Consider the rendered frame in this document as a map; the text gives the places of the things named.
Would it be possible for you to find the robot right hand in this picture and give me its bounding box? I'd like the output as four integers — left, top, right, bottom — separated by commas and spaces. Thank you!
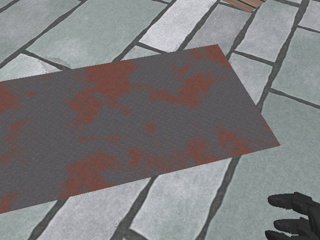
265, 192, 320, 240

